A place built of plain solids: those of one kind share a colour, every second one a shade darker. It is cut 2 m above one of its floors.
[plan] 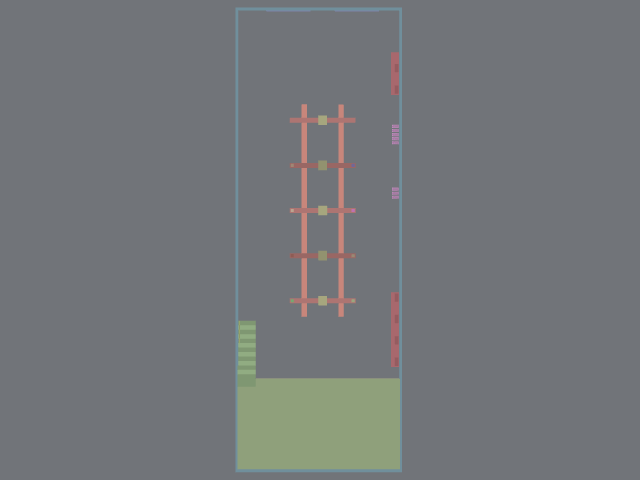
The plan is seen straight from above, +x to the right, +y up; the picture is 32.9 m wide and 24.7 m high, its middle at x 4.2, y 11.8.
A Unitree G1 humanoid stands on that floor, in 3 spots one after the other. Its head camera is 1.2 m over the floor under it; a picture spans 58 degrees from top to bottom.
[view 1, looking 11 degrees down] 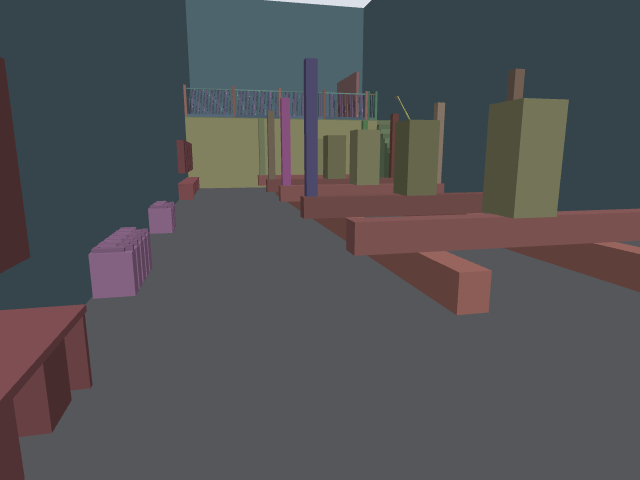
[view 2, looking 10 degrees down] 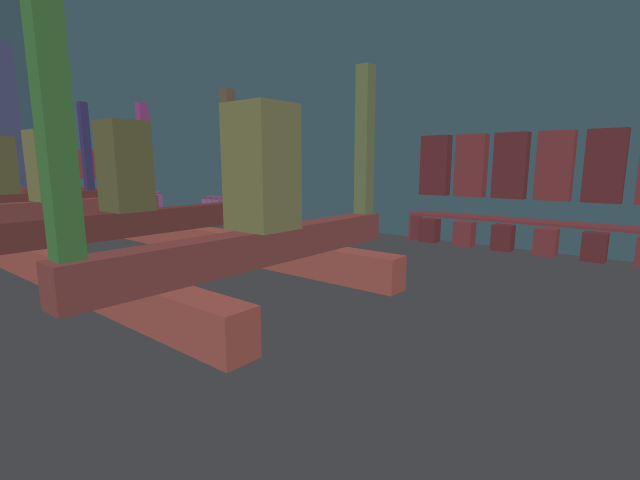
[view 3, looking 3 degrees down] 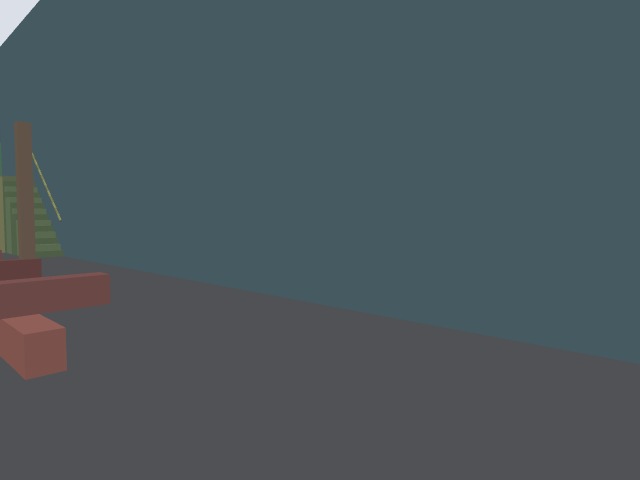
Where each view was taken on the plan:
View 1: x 7.16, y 21.61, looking -103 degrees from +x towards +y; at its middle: ground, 6.29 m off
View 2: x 1.77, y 5.96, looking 39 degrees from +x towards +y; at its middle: cross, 4.17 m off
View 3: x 4.34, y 22.51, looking -137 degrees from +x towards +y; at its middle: wall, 5.94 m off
